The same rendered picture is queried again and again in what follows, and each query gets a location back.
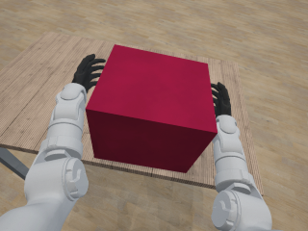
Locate carton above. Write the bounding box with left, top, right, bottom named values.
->
left=85, top=44, right=218, bottom=173

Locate robot right forearm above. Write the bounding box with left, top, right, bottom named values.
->
left=212, top=115, right=272, bottom=228

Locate robot left hand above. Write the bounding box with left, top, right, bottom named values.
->
left=71, top=54, right=106, bottom=93

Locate right robot upper arm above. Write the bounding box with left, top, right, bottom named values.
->
left=211, top=189, right=284, bottom=231

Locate robot right hand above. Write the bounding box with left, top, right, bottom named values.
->
left=211, top=82, right=232, bottom=118

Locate table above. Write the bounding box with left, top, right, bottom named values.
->
left=0, top=31, right=264, bottom=196

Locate robot left forearm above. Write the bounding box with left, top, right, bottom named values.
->
left=24, top=83, right=87, bottom=200

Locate left robot upper arm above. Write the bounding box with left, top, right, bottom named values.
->
left=0, top=157, right=89, bottom=231

